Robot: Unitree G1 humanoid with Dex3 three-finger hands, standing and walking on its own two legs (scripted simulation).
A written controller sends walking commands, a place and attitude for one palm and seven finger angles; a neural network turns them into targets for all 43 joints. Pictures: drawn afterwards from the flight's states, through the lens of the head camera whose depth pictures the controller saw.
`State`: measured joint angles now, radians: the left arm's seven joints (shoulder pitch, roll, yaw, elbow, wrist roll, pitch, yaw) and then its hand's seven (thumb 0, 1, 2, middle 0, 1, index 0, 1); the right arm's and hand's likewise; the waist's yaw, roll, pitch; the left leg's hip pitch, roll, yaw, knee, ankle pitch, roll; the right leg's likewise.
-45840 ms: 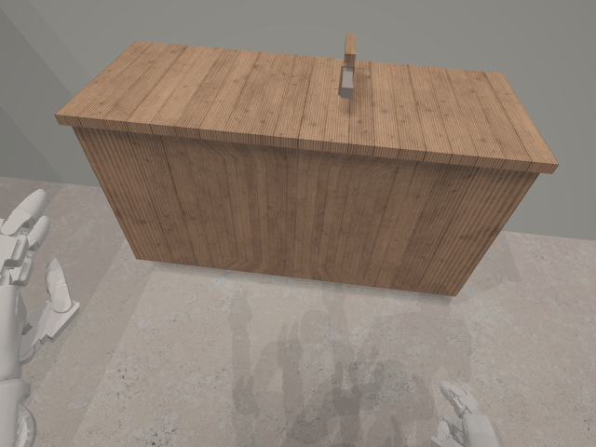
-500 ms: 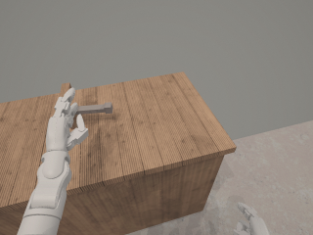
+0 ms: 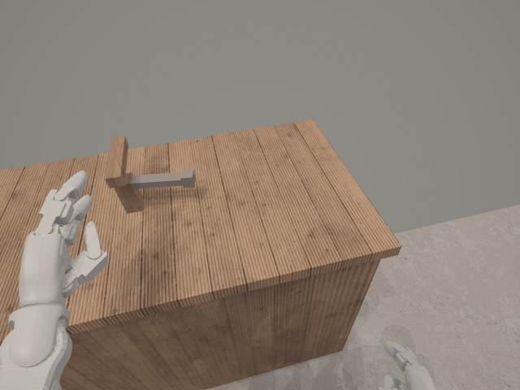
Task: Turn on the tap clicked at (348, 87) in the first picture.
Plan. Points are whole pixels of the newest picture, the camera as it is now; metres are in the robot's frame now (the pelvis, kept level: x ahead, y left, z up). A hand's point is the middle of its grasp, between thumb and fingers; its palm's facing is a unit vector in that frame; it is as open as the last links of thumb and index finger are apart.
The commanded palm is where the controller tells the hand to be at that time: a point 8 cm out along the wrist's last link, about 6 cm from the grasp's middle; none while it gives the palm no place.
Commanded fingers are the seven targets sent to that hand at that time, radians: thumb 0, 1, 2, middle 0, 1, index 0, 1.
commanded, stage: draw the hand back beside the body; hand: left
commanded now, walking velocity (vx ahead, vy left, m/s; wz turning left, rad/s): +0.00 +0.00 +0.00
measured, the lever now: (188, 178) +0.50 +0.22 +0.04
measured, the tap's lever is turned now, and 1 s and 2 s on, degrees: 80 80 80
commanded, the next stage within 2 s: step back with the hand held close in 0.42 s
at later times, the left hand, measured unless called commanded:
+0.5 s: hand (86, 280) +0.19 +0.23 +0.16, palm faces +0.41 -0.85 -0.33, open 7.4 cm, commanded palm +0.15 +0.27 +0.16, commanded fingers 0.00 0.90 0.90 -0.20 -0.30 -0.20 -0.30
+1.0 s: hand (56, 301) +0.16 +0.25 +0.16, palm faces +0.35 -0.82 -0.46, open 7.4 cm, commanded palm +0.11 +0.29 +0.17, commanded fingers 0.00 0.90 0.90 -0.20 -0.30 -0.20 -0.30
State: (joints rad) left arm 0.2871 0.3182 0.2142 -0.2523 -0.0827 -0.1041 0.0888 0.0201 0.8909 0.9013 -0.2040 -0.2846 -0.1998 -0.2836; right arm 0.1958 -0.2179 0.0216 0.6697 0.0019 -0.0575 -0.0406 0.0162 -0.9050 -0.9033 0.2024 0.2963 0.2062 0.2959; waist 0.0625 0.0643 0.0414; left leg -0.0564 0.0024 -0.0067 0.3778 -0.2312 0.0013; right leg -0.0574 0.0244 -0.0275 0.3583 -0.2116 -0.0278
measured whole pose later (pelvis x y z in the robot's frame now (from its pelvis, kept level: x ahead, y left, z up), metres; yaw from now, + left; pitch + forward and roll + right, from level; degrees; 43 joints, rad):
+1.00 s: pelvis -0.05 +0.01 -0.01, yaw -1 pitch +0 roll +0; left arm 0.50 0.39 0.34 -0.48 -0.06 -0.17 0.13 0.02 0.89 0.90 -0.22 -0.30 -0.21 -0.30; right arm 0.20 -0.24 -0.01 0.56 0.01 -0.04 -0.08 0.02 -0.91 -0.90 0.20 0.30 0.20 0.30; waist 0.02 0.03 0.04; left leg -0.29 -0.01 0.02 0.48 -0.19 0.02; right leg -0.30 0.01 0.00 0.48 -0.17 -0.01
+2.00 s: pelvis -0.15 -0.02 -0.01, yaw -2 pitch +3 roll +0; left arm 0.49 0.37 0.31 -0.58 -0.05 -0.19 0.12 0.02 0.89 0.90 -0.21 -0.30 -0.21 -0.30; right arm 0.15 -0.17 0.02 0.62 0.00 -0.07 -0.06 0.02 -0.90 -0.90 0.21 0.30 0.21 0.30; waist 0.01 -0.02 0.01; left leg -0.48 0.00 0.01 0.77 -0.36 -0.03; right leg -0.29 0.03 0.04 0.48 -0.25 -0.02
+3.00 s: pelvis -0.36 -0.09 -0.02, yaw +3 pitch -3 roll +2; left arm 0.48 0.34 0.32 -0.51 -0.05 -0.13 0.13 0.02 0.88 0.90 -0.21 -0.30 -0.21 -0.30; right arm 0.22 -0.20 0.01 0.67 0.00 -0.12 -0.07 0.02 -0.91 -0.90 0.20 0.30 0.21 0.30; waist 0.00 -0.02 0.01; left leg -0.26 0.00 0.09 0.66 -0.46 0.05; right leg -0.42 0.00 -0.05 0.61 -0.27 -0.06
